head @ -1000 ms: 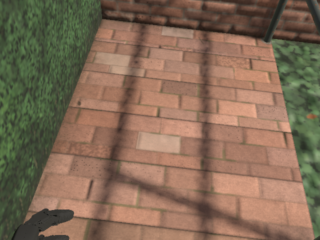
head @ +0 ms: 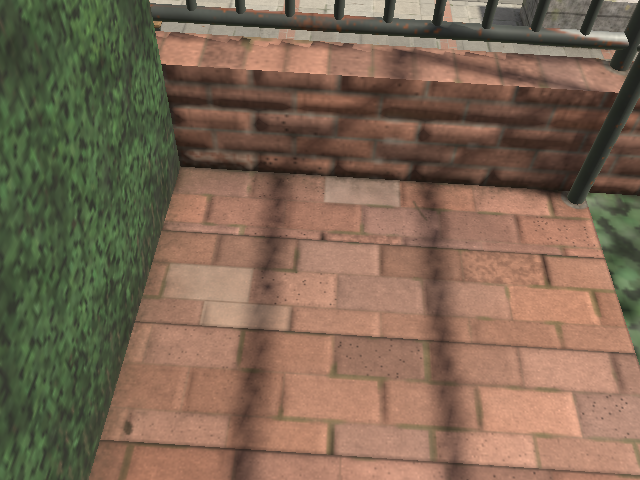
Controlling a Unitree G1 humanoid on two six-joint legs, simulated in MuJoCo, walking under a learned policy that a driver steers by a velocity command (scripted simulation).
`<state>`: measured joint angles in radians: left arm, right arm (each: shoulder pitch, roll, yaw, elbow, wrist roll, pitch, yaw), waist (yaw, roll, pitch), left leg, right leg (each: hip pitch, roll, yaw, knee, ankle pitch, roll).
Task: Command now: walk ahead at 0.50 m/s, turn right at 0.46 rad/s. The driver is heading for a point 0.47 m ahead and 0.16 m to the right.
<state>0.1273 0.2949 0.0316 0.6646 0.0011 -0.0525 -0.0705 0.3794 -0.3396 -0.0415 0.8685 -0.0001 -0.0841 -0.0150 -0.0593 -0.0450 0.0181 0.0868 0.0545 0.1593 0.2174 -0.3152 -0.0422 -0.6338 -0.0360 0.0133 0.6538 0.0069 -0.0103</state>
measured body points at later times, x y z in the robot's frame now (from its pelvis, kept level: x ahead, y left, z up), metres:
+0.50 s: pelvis +0.28 -0.07 +0.00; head +0.31 -0.10 +0.45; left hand +0.40 +0.21 -0.10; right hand +0.43 -0.36 -0.08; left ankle +0.51 +0.03 -0.69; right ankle +0.18 -0.12 -0.74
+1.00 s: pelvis +0.43 -0.11 +0.00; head +0.44 -0.12 +0.45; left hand +0.65 +0.08 -0.11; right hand +0.44 -0.38 -0.14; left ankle +0.51 -0.01 -0.74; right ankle +0.42 -0.23 -0.74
